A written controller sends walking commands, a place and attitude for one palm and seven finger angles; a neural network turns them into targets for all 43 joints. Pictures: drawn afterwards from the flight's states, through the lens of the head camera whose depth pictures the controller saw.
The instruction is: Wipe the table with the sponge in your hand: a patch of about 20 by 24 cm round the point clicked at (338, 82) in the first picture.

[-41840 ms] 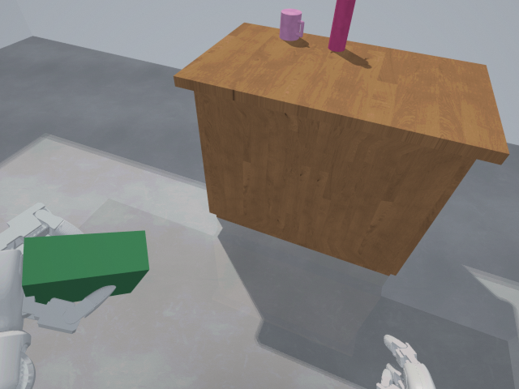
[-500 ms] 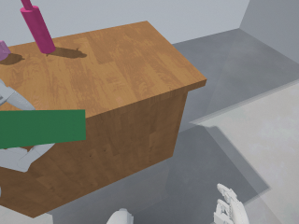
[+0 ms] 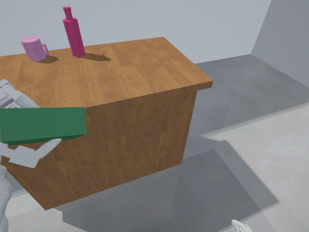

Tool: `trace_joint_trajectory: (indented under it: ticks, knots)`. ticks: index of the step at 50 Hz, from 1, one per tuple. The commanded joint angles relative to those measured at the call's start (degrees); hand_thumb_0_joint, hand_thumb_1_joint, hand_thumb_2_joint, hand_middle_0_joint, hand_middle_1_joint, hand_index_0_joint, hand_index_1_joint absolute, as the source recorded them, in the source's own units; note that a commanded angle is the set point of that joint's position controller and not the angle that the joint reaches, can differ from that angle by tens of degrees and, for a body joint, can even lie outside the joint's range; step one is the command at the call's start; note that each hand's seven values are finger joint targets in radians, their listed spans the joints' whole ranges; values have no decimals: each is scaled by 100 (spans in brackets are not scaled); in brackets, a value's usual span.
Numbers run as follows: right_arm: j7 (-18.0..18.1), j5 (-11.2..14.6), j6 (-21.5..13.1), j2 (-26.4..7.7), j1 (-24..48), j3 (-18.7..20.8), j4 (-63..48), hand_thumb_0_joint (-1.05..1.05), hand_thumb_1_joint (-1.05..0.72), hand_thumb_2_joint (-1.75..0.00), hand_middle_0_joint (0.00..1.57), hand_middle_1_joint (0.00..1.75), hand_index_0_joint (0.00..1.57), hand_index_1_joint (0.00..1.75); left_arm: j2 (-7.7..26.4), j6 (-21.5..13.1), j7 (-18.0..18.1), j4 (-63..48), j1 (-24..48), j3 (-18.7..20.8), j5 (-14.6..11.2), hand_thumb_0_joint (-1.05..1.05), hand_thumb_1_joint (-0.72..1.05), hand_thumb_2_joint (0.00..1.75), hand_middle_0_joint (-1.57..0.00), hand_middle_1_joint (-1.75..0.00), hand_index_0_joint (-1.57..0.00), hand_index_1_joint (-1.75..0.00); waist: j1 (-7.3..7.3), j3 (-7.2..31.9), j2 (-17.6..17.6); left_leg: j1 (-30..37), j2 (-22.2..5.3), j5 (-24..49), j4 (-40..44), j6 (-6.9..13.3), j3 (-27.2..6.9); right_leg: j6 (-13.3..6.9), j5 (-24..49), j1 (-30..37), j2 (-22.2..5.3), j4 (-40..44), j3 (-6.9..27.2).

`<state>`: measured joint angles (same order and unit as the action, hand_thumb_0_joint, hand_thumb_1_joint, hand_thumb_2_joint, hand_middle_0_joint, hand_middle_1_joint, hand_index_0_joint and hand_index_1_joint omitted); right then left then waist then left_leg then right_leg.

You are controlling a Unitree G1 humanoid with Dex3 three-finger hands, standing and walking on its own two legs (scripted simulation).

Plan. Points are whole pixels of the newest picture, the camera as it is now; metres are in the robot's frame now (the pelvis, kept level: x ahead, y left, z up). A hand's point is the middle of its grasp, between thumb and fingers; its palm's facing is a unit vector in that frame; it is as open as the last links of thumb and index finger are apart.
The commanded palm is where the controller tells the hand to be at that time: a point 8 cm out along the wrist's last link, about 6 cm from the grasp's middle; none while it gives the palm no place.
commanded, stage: stop stepping back and stand still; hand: left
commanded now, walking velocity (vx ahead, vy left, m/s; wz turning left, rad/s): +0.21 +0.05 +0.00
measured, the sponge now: (56, 126) +0.24 +0.20 +0.23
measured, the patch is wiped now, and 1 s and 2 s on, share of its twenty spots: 0.95 0.95 0.95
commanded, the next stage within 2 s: stand and wait in 1.30 s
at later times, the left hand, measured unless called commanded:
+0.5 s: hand (46, 142) +0.19 +0.19 +0.25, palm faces +0.39 -0.85 -0.35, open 9.1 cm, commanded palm +0.15 +0.25 +0.26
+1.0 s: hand (46, 125) +0.23 +0.21 +0.25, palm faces +0.41 -0.83 -0.37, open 9.1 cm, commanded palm +0.18 +0.25 +0.26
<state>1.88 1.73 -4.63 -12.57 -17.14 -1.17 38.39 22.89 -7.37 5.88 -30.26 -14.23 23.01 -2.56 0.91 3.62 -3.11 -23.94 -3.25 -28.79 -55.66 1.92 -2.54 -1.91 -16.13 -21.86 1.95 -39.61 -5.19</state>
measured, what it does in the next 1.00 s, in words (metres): steps on the spot: right foot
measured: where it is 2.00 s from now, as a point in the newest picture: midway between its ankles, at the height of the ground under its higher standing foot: outside the picture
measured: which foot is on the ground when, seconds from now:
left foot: down 0.00-1.00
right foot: down 0.00-0.10, up 0.12-0.32, down 0.34-1.00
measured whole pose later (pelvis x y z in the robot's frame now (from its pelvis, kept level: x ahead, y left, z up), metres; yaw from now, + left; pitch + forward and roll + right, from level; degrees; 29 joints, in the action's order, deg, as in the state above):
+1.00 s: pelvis +0.01 -0.02 +0.03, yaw -2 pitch -1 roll -1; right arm 3.3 1.1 -4.1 -12.0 -10.2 -1.2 34.4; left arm 23.2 -7.7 8.5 -32.4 -23.3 22.1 -4.2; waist -0.2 1.2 -1.6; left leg -13.3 -1.9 -14.9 -28.9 -0.8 -0.5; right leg -0.9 -11.6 -13.3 0.9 -25.6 -2.9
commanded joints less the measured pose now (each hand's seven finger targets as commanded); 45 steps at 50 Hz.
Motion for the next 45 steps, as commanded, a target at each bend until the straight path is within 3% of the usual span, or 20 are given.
trace_joint_trajectory:
  ticks: [1,3,4,5,7,10,13,15,16,17,18,20,23,25,26,29,32,34,38,45]
  knots:
    - [4,90,-198,-507,927,251,-1000,0,-90,-90,20,30,20,30,1292,-357,89,-1652,465,807,-137,0,10,130,-120,-160,-120,-160,161,156,1021,377,-291,259,-10,190,-286,-807,-1370,-854,-1943,2254,2243]
    - [137,33,-160,-516,1043,208,-1084,0,-90,-90,20,30,20,30,1270,-317,179,-1970,199,801,-119,0,10,130,-120,-160,-120,-160,222,243,-107,1496,-114,337,2395,219,-6,-397,-1597,-1347,-1145,802,1014]
    - [194,-71,-206,-744,1063,231,-1162,0,-90,-90,20,30,20,30,1337,-357,252,-2076,210,887,-121,0,10,130,-120,-160,-120,-160,162,92,-1680,1285,-611,-1011,3850,454,-1238,-142,-1755,-1497,-224,-821,424]
    - [175,-64,-330,-697,1088,229,-1240,0,-90,-90,20,30,20,30,1373,-423,332,-2193,535,894,-84,0,10,130,-120,-160,-120,-160,166,-99,-2234,934,-1464,-1327,4520,895,-2462,141,-1604,-1874,173,-2377,210]
    - [68,12,-475,-526,825,247,-997,0,-90,-90,20,30,20,30,1491,-370,328,-1462,641,944,13,0,10,130,-120,-160,-120,-160,155,-117,-728,873,-1412,-286,4126,1095,-2316,193,-959,-2172,-247,-3221,758]
    - [51,52,-563,-521,856,195,-902,0,-90,-90,20,30,20,30,1154,-289,277,-901,336,676,-11,0,10,130,-120,-160,-120,-160,43,-322,-520,587,-1234,-442,3994,878,-1449,212,-723,-1496,-496,-1702,563]
    - [131,2,-533,-673,977,164,-1149,0,-90,-90,20,30,20,30,987,-213,234,-881,61,526,-85,0,10,130,-120,-160,-120,-160,-10,-273,-946,-190,-878,-806,3736,528,-791,235,-713,361,-167,197,85]
    - [145,-19,-459,-735,1022,183,-1247,0,-90,-90,20,30,20,30,975,-156,208,-980,-124,505,-87,0,10,130,-120,-160,-120,-160,-110,-57,-414,-690,-532,-881,2894,345,-351,209,-78,1579,-34,1226,-61]
    - [144,-32,-416,-691,1023,210,-1263,0,-90,-90,20,30,20,30,1038,-172,198,-1140,-129,508,-69,0,10,130,-120,-160,-120,-160,-114,3,339,-918,-168,-591,1761,215,90,-14,-59,1766,-437,1690,491]
    - [134,-45,-360,-630,1055,241,-1259,0,-90,-90,20,30,20,30,1289,-211,196,-1252,-81,698,-75,0,10,130,-120,-160,-120,-160,-91,71,1304,-1129,190,-272,365,45,399,-448,-593,1546,-1389,2399,1984]
    - [95,-33,-373,-561,1092,242,-1231,0,-90,-90,20,30,20,30,1398,-277,214,-1544,197,761,-63,0,10,130,-120,-160,-120,-160,-72,258,1593,-1004,233,88,-471,-15,282,-768,-890,1206,-2142,2865,2955]
    - [67,17,-318,-533,1010,274,-1064,0,-90,-90,20,30,20,30,1336,-345,238,-1672,91,840,-176,0,10,130,-120,-160,-120,-160,39,245,1025,-366,-73,377,-312,-40,-87,-863,-1212,443,-2108,2830,2704]
    - [228,-46,-225,-458,1164,197,-1089,0,-90,-90,20,30,20,30,1162,-335,355,-1885,42,704,-162,0,10,130,-120,-160,-120,-160,170,124,255,1352,-155,788,2377,85,37,-402,-1422,-520,-1458,1883,1339]
    - [317,-113,-295,-739,1230,246,-1175,0,-90,-90,20,30,20,30,1079,-402,476,-1881,73,664,-165,0,10,130,-120,-160,-120,-160,5,-123,-1313,922,-790,-359,3865,387,-1233,47,-977,-331,-368,720,600]
    - [324,-55,-328,-727,1161,253,-1221,0,-90,-90,20,30,20,30,1180,-391,546,-1850,128,805,-120,0,10,130,-120,-160,-120,-160,-111,267,-1165,651,-933,-61,3936,446,-1342,218,-436,347,-107,314,284]
    - [315,-3,-414,-581,1198,219,-1126,0,-90,-90,20,30,20,30,1017,-303,490,-1152,80,649,-68,0,10,130,-120,-160,-120,-160,-82,-170,-404,77,-474,10,3460,210,-689,235,-14,794,-303,1328,640]
    - [206,-13,-430,-603,1115,289,-1110,0,-90,-90,20,30,20,30,987,-319,384,-1013,-53,523,-129,0,10,130,-120,-160,-120,-160,1,48,971,458,54,1041,1954,-17,-72,-132,-266,623,-1197,2417,1836]
    - [160,-8,-411,-566,1147,252,-1090,0,-90,-90,20,30,20,30,983,-333,363,-1194,-44,458,-140,0,10,130,-120,-160,-120,-160,21,217,653,672,-16,1493,2073,-39,-63,-254,254,776,-1400,2342,1807]
    - [198,-61,-364,-635,1275,261,-1202,0,-90,-90,20,30,20,30,1124,-370,384,-1509,-307,640,-158,0,10,130,-120,-160,-120,-160,-45,263,-96,1087,-158,2052,2885,20,-241,11,657,791,-827,1879,1124]
    - [212,-30,-283,-626,1308,251,-1275,0,-90,-90,20,30,20,30,1017,-373,389,-1321,-377,638,-208,0,10,130,-120,-160,-120,-160,-85,444,76,1149,-234,2612,3028,-9,-250,127,1459,1275,-613,1752,910]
